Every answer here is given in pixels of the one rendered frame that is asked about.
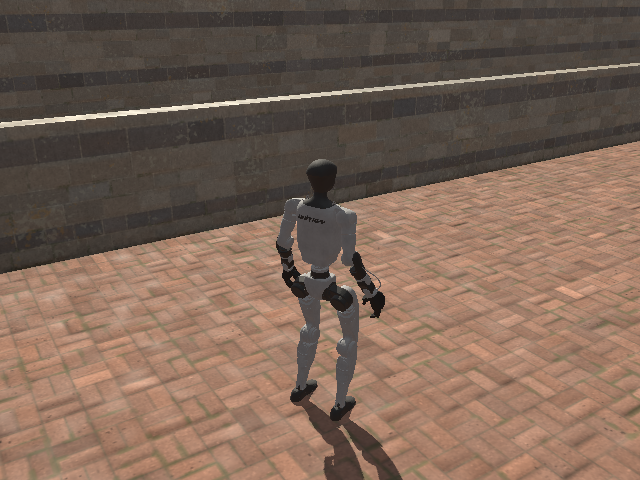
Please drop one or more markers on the robot left hand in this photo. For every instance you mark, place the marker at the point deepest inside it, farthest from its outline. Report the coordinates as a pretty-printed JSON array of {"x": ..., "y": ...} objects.
[{"x": 287, "y": 275}]

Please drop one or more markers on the robot left upper arm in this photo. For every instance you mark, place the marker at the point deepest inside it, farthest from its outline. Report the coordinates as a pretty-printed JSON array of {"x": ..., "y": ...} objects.
[{"x": 288, "y": 222}]

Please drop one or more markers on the robot head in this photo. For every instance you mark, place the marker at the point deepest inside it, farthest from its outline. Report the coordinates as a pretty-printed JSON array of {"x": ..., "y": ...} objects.
[{"x": 321, "y": 174}]

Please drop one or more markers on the right robot foot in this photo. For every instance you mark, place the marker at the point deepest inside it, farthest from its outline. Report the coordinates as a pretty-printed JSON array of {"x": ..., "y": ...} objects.
[{"x": 337, "y": 413}]

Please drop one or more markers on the left robot forearm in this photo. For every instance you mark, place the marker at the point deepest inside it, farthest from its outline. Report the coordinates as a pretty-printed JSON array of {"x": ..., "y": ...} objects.
[{"x": 286, "y": 257}]

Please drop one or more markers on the robot right upper arm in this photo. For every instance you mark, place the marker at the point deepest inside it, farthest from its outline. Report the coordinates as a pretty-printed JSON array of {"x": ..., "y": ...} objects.
[{"x": 347, "y": 220}]

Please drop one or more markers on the robot right hand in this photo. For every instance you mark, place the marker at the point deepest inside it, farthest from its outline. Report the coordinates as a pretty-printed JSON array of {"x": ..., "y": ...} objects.
[{"x": 377, "y": 303}]

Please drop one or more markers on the right robot forearm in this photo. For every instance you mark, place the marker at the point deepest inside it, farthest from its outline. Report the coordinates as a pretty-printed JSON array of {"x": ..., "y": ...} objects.
[{"x": 361, "y": 276}]

